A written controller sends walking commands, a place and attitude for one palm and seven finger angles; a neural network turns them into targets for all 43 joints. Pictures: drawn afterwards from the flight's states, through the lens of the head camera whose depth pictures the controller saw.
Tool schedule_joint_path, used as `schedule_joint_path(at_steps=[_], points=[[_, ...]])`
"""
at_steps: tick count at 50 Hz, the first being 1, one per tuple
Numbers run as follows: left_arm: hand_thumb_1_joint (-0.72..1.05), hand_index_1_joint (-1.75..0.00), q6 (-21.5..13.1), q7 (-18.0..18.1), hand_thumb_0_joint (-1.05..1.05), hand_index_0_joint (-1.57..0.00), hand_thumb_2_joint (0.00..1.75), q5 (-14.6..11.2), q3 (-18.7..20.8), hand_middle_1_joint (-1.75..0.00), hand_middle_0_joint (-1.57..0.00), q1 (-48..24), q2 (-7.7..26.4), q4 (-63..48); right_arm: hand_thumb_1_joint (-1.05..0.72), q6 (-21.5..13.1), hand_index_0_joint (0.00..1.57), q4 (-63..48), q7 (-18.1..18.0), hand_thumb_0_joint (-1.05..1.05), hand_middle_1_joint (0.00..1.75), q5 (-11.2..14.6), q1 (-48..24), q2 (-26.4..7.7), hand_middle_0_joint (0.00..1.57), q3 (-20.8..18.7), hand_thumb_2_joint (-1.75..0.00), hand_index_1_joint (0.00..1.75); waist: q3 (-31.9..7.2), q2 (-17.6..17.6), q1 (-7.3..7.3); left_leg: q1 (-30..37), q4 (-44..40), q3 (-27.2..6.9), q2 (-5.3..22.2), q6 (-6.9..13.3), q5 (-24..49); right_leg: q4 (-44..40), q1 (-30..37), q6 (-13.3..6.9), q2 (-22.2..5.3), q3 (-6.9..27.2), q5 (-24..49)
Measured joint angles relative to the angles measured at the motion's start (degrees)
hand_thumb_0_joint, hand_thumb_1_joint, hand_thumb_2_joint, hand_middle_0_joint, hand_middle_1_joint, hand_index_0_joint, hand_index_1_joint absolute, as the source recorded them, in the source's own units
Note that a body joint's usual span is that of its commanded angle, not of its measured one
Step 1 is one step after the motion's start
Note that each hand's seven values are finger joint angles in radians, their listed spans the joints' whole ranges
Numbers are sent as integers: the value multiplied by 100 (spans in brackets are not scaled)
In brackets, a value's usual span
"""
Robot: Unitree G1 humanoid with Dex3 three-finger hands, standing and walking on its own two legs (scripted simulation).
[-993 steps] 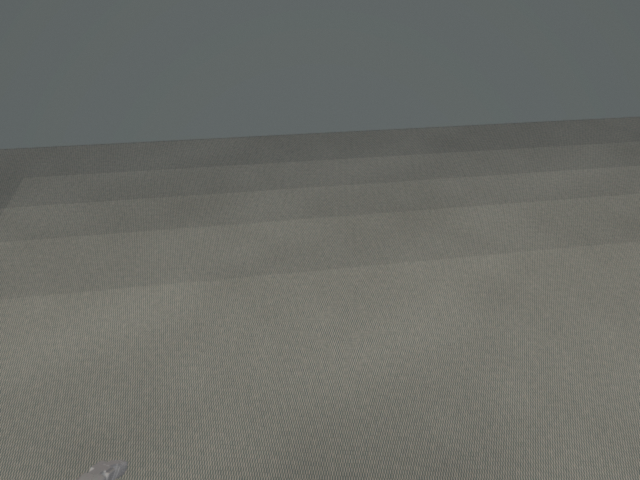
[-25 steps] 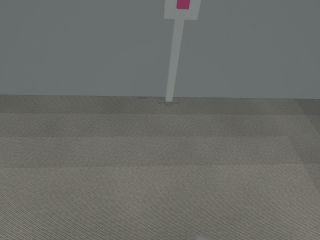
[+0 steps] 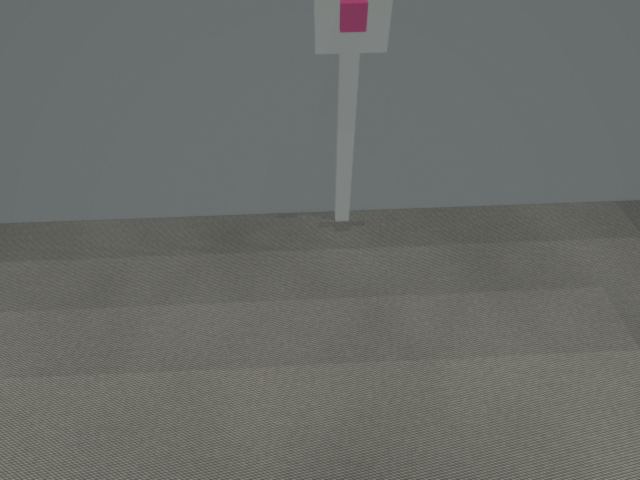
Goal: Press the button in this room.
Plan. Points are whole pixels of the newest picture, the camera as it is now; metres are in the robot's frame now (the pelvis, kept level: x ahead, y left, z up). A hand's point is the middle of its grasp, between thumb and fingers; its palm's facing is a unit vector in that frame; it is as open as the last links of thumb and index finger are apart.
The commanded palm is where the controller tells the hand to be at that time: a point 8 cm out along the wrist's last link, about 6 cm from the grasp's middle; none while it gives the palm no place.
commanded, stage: stand and wait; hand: left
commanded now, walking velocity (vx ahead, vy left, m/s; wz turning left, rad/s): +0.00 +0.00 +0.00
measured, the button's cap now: (353, 15) +1.19 -0.03 +0.08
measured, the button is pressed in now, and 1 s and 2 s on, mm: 0 0 0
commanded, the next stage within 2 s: look at it before walking up in 0.54 s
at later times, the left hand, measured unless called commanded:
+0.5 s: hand out of the picture +0.00 +0.18 -0.17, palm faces +0.02 -0.99 -0.15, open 7.3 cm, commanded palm none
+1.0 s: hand out of the picture +0.04 +0.19 -0.17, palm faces -0.01 -0.98 -0.18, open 7.3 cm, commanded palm none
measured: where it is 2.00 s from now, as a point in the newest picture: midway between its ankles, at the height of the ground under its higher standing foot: outside the picture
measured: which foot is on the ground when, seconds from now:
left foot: up 0.00-0.02, down 0.04-1.00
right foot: down 0.00-1.00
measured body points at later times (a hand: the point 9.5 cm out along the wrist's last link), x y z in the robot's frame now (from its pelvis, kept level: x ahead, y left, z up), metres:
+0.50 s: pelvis +0.04 +0.02 +0.01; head +0.04 +0.02 +0.46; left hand +0.00 +0.23 -0.16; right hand +0.02 -0.19 -0.15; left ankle +0.00 +0.14 -0.74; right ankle +0.05 -0.10 -0.74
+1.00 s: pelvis +0.04 +0.02 +0.01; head +0.05 +0.02 +0.46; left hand +0.04 +0.24 -0.15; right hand +0.01 -0.18 -0.16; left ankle +0.00 +0.14 -0.74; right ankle +0.05 -0.10 -0.74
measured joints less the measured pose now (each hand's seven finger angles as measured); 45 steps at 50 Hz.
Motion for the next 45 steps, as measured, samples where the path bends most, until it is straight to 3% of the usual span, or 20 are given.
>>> schedule_joint_path(at_steps=[3,7,13,30,45], points=[[94,-30,71,6,-1,-20,90,-44,12,-30,-20,141,41,112,-93,-60,20,39,-2,1,30,-7,3,-55,20,9,-90,30,-92,-38,43,299,-841,17,21,20,703,122,7,70,39,-3,-97],[94,-30,175,-8,0,-20,90,-43,14,-29,-20,416,160,263,-93,-75,20,95,7,1,30,-10,102,10,20,52,-90,30,-267,-266,120,588,-1219,138,-98,70,677,-180,223,178,-36,101,-10],[93,-30,115,-10,0,-20,90,-47,-104,-29,-20,808,87,454,-93,-94,20,121,-27,1,30,7,120,-9,20,96,-90,30,-260,-261,188,877,-1675,207,-216,128,825,-455,416,241,-110,159,67],[91,-30,66,52,1,-20,90,-36,-207,-29,-20,1048,-211,554,-92,-144,20,230,-47,1,30,41,213,128,20,156,-90,30,-157,-205,129,1063,-1783,314,-265,176,736,-393,480,306,-146,269,-66],[92,-30,44,87,1,-20,90,-31,-169,-29,-20,882,-67,423,-91,-150,20,261,-38,0,30,34,332,198,20,128,-90,30,-171,-191,63,1059,-1725,339,-228,149,657,-295,444,283,-116,294,-158]])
